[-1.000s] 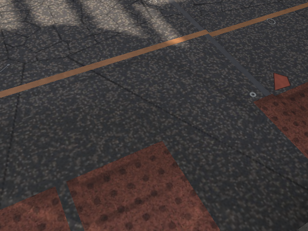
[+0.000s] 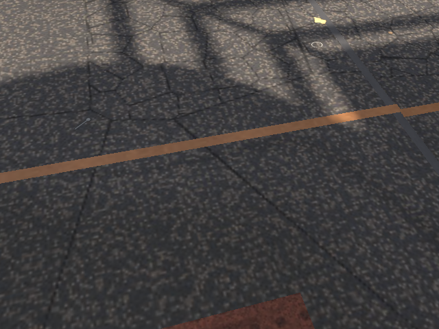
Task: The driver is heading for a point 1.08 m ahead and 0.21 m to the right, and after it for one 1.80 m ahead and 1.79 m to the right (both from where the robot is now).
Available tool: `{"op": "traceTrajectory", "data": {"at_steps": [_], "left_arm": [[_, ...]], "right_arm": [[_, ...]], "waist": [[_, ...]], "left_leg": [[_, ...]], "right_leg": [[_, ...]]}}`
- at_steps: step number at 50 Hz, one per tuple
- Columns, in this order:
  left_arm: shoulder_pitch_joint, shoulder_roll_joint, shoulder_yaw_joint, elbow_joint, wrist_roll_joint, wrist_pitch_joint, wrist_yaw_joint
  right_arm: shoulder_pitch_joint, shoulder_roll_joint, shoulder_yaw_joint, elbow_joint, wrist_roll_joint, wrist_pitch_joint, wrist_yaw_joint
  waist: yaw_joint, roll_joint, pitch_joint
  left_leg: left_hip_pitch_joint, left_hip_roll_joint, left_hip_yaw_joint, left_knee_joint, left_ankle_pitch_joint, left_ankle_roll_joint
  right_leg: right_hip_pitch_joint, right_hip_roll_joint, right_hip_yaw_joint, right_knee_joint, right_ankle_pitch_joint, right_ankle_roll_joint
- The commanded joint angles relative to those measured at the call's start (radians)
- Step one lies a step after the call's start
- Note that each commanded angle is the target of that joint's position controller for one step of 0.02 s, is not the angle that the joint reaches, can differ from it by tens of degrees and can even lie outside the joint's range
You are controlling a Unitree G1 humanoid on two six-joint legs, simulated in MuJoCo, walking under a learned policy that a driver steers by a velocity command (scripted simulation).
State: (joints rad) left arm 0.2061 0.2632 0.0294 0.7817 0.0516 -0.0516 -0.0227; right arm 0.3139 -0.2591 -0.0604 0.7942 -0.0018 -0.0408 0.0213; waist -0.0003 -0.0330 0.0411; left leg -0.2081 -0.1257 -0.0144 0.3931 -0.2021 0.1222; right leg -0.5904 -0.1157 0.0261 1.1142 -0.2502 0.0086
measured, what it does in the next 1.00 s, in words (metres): walks ahead, turning right: right foot, then left foot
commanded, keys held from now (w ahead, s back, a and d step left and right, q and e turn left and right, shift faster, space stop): w+q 0.02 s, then w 0.04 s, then w+e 0.94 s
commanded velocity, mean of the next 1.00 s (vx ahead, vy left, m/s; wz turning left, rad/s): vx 0.50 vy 0.00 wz -0.28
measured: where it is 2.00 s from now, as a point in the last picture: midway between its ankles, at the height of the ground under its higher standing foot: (286, 182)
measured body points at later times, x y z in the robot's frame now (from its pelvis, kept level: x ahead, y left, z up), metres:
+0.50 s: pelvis +0.31 -0.04 -0.01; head +0.34 -0.04 +0.44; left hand +0.38 +0.24 -0.13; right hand +0.40 -0.30 -0.13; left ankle +0.26 +0.09 -0.65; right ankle +0.35 -0.08 -0.74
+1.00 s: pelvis +0.59 -0.01 +0.00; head +0.62 -0.01 +0.45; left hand +0.74 +0.24 -0.14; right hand +0.64 -0.31 -0.10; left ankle +0.66 +0.07 -0.74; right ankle +0.48 -0.09 -0.66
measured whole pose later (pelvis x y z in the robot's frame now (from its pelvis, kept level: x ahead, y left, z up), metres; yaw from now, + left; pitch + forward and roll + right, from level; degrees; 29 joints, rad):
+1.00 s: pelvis +0.59 -0.01 +0.00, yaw -21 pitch +1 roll +0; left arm 0.33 0.32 0.08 0.83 0.03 -0.02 -0.03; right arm 0.19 -0.26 -0.02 0.74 -0.04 -0.07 -0.01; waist 0.03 -0.04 0.03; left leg -0.28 -0.02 0.06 0.45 -0.19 0.04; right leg -0.41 0.05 0.05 1.11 -0.35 -0.06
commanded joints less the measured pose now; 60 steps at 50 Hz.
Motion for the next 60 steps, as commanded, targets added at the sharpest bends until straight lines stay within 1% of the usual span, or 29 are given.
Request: {"op": "traceTrajectory", "data": {"at_steps": [1,6,10,12,13,15,16,17,18,19,20,21,23,26,29,32,37,39,41,42,43,44,45,46,47,50,53,56,60], "left_arm": [[0.002,0.072,0.018,-0.058,0.005,0.017,-0.003],[-0.156,0.043,0.003,-0.093,-0.007,0.005,-0.017],[-0.264,0.044,-0.004,-0.123,-0.024,-0.004,-0.026],[-0.233,0.062,0.001,-0.116,-0.027,-0.008,-0.027],[-0.183,0.074,0.006,-0.099,-0.029,-0.009,-0.023],[0.030,0.110,0.025,-0.027,-0.034,-0.012,-0.006],[0.181,0.126,0.035,0.015,-0.025,-0.019,0.005],[0.312,0.216,0.061,0.032,-0.004,-0.018,0.019],[0.294,0.245,0.078,0.044,-0.027,-0.004,0.011],[0.186,0.201,0.072,0.028,-0.055,-0.001,-0.003],[0.124,0.160,0.065,0.012,-0.056,0.000,-0.004],[0.102,0.122,0.056,0.016,-0.046,0.000,-0.002],[0.102,0.098,0.046,0.038,-0.046,-0.009,0.006],[0.137,0.135,0.057,0.052,-0.051,-0.022,0.007],[0.180,0.147,0.063,0.060,-0.054,-0.018,0.010],[0.239,0.150,0.068,0.072,-0.056,-0.014,0.010],[0.298,0.159,0.074,0.073,-0.037,-0.005,0.022],[0.260,0.174,0.079,0.057,-0.033,-0.004,0.030],[0.196,0.194,0.084,0.037,-0.035,-0.008,0.028],[0.189,0.176,0.079,0.035,-0.044,-0.017,0.018],[0.199,0.097,0.057,0.003,-0.055,-0.027,0.014],[0.311,0.056,0.048,-0.024,-0.073,-0.021,0.015],[0.293,0.131,0.055,0.014,-0.038,-0.001,0.024],[0.218,0.138,0.058,0.014,-0.028,0.005,0.014],[0.176,0.117,0.056,0.007,-0.028,0.008,0.005],[0.150,0.093,0.052,-0.002,-0.013,0.037,-0.020],[0.072,0.075,0.045,-0.037,-0.014,0.048,-0.035],[-0.031,0.063,0.036,-0.077,-0.014,0.048,-0.046],[-0.171,0.032,0.013,-0.124,-0.018,0.039,-0.061]], "right_arm": [[0.053,-0.151,-0.037,-0.041,0.007,-0.025,-0.009],[0.143,-0.118,-0.021,0.002,0.007,-0.036,-0.016],[0.180,-0.124,-0.013,0.030,-0.010,-0.045,-0.027],[0.156,-0.136,-0.011,0.041,-0.019,-0.046,-0.036],[0.138,-0.146,-0.012,0.044,-0.024,-0.047,-0.041],[0.119,-0.168,-0.015,0.053,-0.043,-0.040,-0.046],[0.105,-0.172,-0.013,0.052,-0.039,-0.037,-0.046],[0.136,-0.121,0.003,0.017,-0.020,-0.042,-0.042],[0.207,-0.093,0.003,0.015,-0.001,-0.047,-0.030],[0.128,-0.136,0.005,-0.002,-0.035,-0.052,-0.031],[0.035,-0.140,0.008,-0.023,-0.031,-0.061,-0.025],[-0.003,-0.128,0.013,-0.035,-0.030,-0.066,-0.020],[-0.009,-0.104,0.022,-0.049,-0.049,-0.036,-0.015],[-0.018,-0.078,0.033,-0.061,-0.054,-0.006,-0.009],[-0.164,-0.074,0.039,-0.111,-0.049,-0.002,-0.008],[-0.274,-0.068,0.045,-0.142,-0.041,-0.003,-0.004],[-0.394,-0.077,0.050,-0.188,-0.028,-0.018,-0.001],[-0.356,-0.097,0.044,-0.186,-0.025,-0.027,-0.003],[-0.195,-0.134,0.028,-0.137,-0.022,-0.039,-0.017],[-0.070,-0.177,0.011,-0.107,-0.032,-0.053,-0.030],[0.100,-0.253,-0.008,-0.101,-0.055,-0.057,-0.049],[0.060,-0.316,-0.025,-0.106,-0.059,-0.038,-0.051],[0.008,-0.227,-0.019,-0.109,-0.044,-0.026,-0.045],[-0.044,-0.141,0.001,-0.120,-0.035,-0.027,-0.040],[-0.069,-0.107,0.010,-0.114,-0.036,-0.029,-0.035],[-0.033,-0.097,0.012,-0.076,-0.025,-0.052,-0.032],[0.004,-0.103,0.004,-0.049,-0.013,-0.069,-0.024],[0.037,-0.098,0.003,-0.022,-0.015,-0.066,-0.023],[0.068,-0.111,-0.001,0.008,-0.016,-0.062,-0.025]], "waist": [[0.007,0.075,-0.008],[-0.055,0.097,0.009],[-0.086,0.096,0.036],[-0.053,0.098,0.035],[-0.026,0.104,0.012],[0.063,0.107,-0.095],[0.137,0.081,-0.166],[0.153,-0.050,-0.283],[0.080,-0.273,-0.354],[0.056,-0.085,-0.245],[0.054,-0.005,-0.141],[0.029,0.061,-0.066],[-0.020,0.053,-0.029],[-0.029,0.012,-0.034],[0.007,-0.002,0.008],[0.057,-0.019,0.000],[0.102,-0.038,-0.009],[0.067,-0.051,-0.014],[-0.015,-0.044,-0.066],[-0.075,0.020,-0.142],[-0.130,0.147,-0.303],[-0.047,0.363,-0.337],[-0.024,0.201,-0.215],[-0.026,0.089,-0.110],[-0.016,0.067,-0.056],[0.003,0.147,-0.039],[0.007,0.132,-0.036],[-0.006,0.122,-0.005],[-0.034,0.120,0.028]], "left_leg": [[0.035,0.236,-0.245,-0.200,0.297,0.134],[0.154,0.220,-0.175,-0.198,0.461,0.067],[0.253,0.265,-0.147,-0.215,0.538,0.045],[0.297,0.293,-0.115,-0.190,0.664,0.032],[0.315,0.297,-0.094,-0.138,0.815,0.019],[0.353,0.284,-0.052,0.125,1.056,-0.002],[0.259,0.261,-0.014,0.343,0.958,-0.012],[0.010,0.190,0.040,0.685,0.604,-0.039],[-0.318,-0.021,0.036,1.010,-0.257,-0.093],[-0.432,0.056,-0.078,1.039,-0.214,-0.069],[-0.452,0.108,-0.079,0.999,-0.138,-0.071],[-0.427,0.143,-0.067,0.919,-0.108,-0.069],[-0.359,0.179,-0.061,0.815,-0.106,-0.094],[-0.347,0.193,-0.024,0.700,-0.089,-0.131],[-0.400,0.203,0.003,0.525,0.039,-0.166],[-0.413,0.188,0.005,0.376,0.167,-0.175],[-0.402,0.142,-0.002,0.238,0.160,-0.161],[-0.299,0.128,-0.022,0.164,0.113,-0.142],[-0.050,0.092,-0.012,0.084,0.054,-0.110],[0.144,0.152,-0.061,0.040,0.047,-0.077],[0.367,0.405,-0.306,0.010,-0.189,-0.027],[0.487,0.585,-0.741,-0.123,-0.292,0.074],[0.373,0.561,-0.732,-0.121,-0.391,0.082],[0.256,0.504,-0.566,-0.135,-0.324,0.060],[0.173,0.453,-0.420,-0.158,-0.161,0.040],[0.105,0.379,-0.196,-0.185,0.138,0.011],[0.129,0.383,-0.093,-0.210,0.276,0.024],[0.142,0.370,0.004,-0.230,0.339,0.026],[0.143,0.347,0.117,-0.232,0.375,0.005]], "right_leg": [[-0.090,0.005,-0.027,-0.078,0.093,0.032],[-0.113,0.032,-0.067,-0.354,0.293,0.013],[-0.074,0.059,-0.095,-0.503,0.319,-0.046],[0.000,0.090,-0.097,-0.554,0.255,-0.089],[0.071,0.123,-0.107,-0.564,0.203,-0.111],[0.272,0.199,-0.121,-0.588,0.106,-0.154],[0.470,0.170,-0.085,-0.641,0.136,-0.186],[0.735,-0.058,0.234,-0.630,0.056,-0.273],[0.911,-0.245,0.746,-0.764,0.121,-0.425],[0.834,-0.203,0.709,-0.809,0.068,-0.403],[0.706,-0.181,0.559,-0.825,0.075,-0.384],[0.583,-0.137,0.475,-0.854,0.149,-0.348],[0.454,-0.059,0.369,-0.879,0.267,-0.304],[0.387,-0.013,0.299,-0.910,0.324,-0.306],[0.362,0.021,0.281,-0.944,0.282,-0.283],[0.423,0.041,0.282,-0.914,0.305,-0.240],[0.538,0.019,0.339,-0.817,0.429,-0.225],[0.529,0.004,0.374,-0.775,0.441,-0.199],[0.465,0.033,0.378,-0.651,0.516,-0.160],[0.401,0.099,0.324,-0.466,0.479,-0.135],[0.289,0.158,0.218,-0.188,0.193,-0.115],[0.004,0.283,0.108,0.007,-0.338,-0.092],[-0.081,0.175,0.098,0.104,-0.259,-0.097],[-0.069,0.143,0.090,0.097,-0.159,-0.093],[-0.044,0.116,0.079,0.065,-0.104,-0.081],[-0.006,0.086,0.049,0.038,-0.055,-0.060],[-0.081,0.071,0.039,0.032,0.019,-0.051],[-0.145,0.060,0.017,-0.050,0.114,-0.038],[-0.082,0.063,-0.055,-0.298,0.242,-0.051]]}}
